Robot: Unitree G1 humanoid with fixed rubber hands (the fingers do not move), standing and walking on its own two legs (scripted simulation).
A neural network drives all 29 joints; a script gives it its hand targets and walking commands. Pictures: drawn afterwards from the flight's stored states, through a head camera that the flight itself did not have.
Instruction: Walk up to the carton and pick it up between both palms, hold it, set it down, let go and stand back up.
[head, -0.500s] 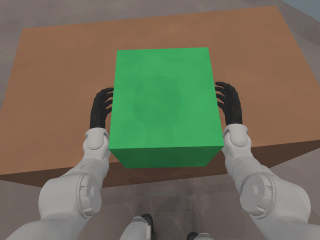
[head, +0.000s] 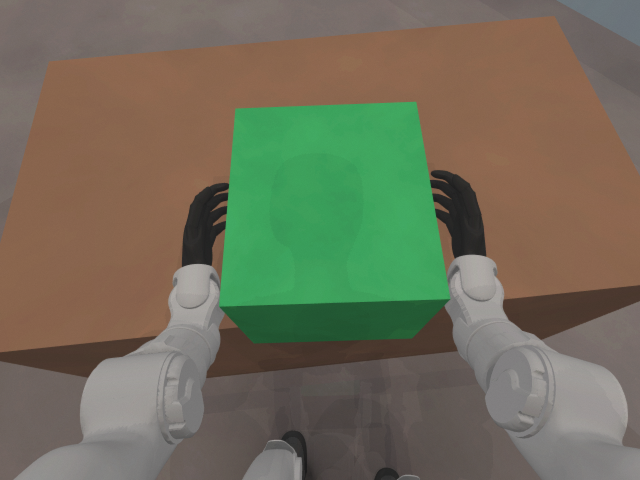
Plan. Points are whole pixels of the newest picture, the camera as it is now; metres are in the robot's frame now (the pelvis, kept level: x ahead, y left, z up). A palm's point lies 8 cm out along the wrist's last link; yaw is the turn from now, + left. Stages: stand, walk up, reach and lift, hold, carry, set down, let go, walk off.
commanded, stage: reach and lift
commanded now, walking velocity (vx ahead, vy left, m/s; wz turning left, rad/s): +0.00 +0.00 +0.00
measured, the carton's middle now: (329, 231) +0.46 +0.05 -0.08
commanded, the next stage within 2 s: none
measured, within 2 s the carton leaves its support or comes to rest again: leaves its support in 0.50 s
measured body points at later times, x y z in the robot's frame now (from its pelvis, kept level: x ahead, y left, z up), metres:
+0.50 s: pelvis +0.00 +0.00 +0.00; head +0.12 +0.01 +0.43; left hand +0.39 +0.21 -0.02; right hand +0.43 -0.13 -0.01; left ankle +0.03 +0.11 -0.70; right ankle -0.03 -0.13 -0.70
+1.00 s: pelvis -0.02 +0.00 +0.02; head +0.01 +0.00 +0.47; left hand +0.39 +0.20 +0.09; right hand +0.41 -0.14 +0.10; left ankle +0.03 +0.11 -0.70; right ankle -0.03 -0.13 -0.70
